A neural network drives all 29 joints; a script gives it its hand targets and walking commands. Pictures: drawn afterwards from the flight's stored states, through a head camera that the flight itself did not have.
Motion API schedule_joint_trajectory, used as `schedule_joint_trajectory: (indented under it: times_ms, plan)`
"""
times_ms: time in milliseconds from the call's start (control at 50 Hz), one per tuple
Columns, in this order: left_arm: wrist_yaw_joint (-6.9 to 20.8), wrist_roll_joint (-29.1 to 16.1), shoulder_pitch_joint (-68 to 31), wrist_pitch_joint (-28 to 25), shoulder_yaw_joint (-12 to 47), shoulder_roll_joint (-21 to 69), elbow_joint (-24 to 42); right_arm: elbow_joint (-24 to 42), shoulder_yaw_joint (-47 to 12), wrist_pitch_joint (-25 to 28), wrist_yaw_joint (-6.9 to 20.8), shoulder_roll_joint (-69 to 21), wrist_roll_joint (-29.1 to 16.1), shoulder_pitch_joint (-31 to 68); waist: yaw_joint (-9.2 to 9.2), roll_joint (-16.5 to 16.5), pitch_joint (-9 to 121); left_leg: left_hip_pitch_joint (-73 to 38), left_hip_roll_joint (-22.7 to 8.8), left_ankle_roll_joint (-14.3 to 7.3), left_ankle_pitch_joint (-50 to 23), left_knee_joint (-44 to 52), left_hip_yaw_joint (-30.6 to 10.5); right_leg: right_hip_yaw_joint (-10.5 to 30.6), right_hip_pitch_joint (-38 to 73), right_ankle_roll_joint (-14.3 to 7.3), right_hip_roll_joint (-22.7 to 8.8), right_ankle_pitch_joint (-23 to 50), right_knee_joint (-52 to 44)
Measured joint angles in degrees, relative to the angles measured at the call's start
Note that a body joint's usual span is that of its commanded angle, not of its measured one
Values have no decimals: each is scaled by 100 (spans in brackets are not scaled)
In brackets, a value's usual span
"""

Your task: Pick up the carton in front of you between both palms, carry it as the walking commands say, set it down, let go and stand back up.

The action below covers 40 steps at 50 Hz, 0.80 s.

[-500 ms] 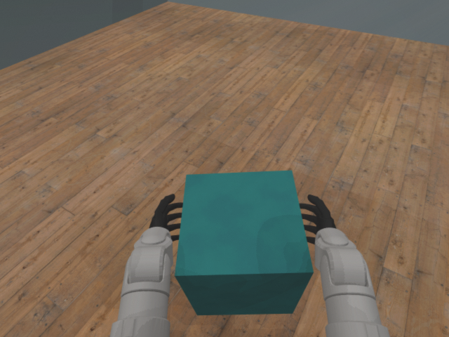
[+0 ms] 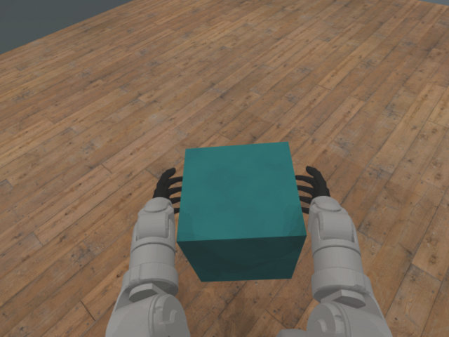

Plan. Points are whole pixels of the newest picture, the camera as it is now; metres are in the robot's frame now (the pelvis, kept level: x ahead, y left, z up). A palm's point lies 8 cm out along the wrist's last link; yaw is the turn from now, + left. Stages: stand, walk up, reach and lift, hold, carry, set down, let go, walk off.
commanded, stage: set down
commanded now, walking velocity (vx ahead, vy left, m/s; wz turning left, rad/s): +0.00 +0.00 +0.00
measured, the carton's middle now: (241, 217) +0.36 +0.00 -0.06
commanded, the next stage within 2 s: none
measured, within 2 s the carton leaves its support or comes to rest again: neither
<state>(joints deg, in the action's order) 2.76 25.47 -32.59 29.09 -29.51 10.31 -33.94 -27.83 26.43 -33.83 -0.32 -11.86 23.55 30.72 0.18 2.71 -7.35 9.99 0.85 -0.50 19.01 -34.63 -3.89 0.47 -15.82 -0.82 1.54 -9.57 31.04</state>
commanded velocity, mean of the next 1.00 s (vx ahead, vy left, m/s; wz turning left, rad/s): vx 0.00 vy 0.00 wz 0.00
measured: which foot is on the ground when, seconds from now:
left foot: down 0.00-1.00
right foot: down 0.00-1.00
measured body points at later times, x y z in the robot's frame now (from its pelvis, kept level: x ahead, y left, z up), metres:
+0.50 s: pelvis -0.02 +0.00 -0.11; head +0.21 -0.03 +0.28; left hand +0.41 +0.14 -0.18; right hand +0.40 -0.16 -0.20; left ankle +0.01 +0.13 -0.73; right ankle +0.09 -0.11 -0.73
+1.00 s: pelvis -0.04 +0.01 -0.23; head +0.24 -0.03 +0.11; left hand +0.45 +0.11 -0.33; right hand +0.44 -0.19 -0.34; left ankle +0.01 +0.13 -0.73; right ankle +0.09 -0.11 -0.73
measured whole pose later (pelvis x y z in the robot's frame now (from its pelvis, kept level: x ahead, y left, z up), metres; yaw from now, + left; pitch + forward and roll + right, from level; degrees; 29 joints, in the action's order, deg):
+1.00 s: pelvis -0.04 +0.01 -0.23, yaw +4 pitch +45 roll +4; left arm -8.4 9.7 -54.7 13.8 -26.2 6.8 -35.0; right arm -38.1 23.9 -16.1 1.4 4.6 13.0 56.5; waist 3.2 3.7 6.5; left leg 106.2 5.8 1.3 34.3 -95.4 -0.1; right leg 3.4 -113.8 0.4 -0.4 -22.5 91.4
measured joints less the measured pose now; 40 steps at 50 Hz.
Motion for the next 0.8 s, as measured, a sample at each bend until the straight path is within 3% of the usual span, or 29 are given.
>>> schedule_joint_trajectory:
  times_ms: [80, 160, 260, 340, 460, 640, 800]
  plan:
    - [61, 287, -380, -375, -377, -34, -257, -398, 309, 455, 36, -23, 263, 427, -79, -18, -83, 715, 13, 70, 69, -373, -29, -23, -736, -46, 6, -85, 416]
    - [61, 237, -522, -880, -421, -105, -281, -521, 317, 1052, 16, -10, 320, 581, -82, -35, -100, 1768, 41, 156, 130, -824, -51, -49, -1789, -87, -5, -142, 861]
    - [-57, -228, -594, -1633, -138, -222, -206, -394, 27, 1867, -116, 135, -26, 551, -56, -40, -66, 3335, 79, 220, 236, -1507, -39, -46, -3345, -88, -14, -195, 1479]
    - [-207, -822, -622, -1960, 242, -331, -37, -170, -311, 2212, -244, 343, -539, 519, -52, -22, 159, 4630, 117, 246, 395, -2165, -6, -24, -4637, -67, -25, -297, 2082]
    - [-409, -1427, -709, -1912, 556, -388, 282, 70, -590, 2186, -283, 619, -1002, 650, -3, -1, 892, 6184, 253, 214, 710, -3142, 65, 35, -6225, -1, -114, -611, 3089]
    - [-563, -1236, -1160, -1475, 145, -161, 178, -363, -169, 1775, 38, 808, -689, 1283, 96, 96, 1602, 7464, 358, 135, 1108, -4195, 170, 121, -7530, 81, -166, -969, 4120]
    - [-828, -1269, -1560, -1518, 178, -148, 10, -725, -114, 1772, 185, 1184, -728, 1810, 206, 105, 1725, 8524, 429, 113, 1318, -5009, 293, 230, -8637, 140, -189, -1139, 4946]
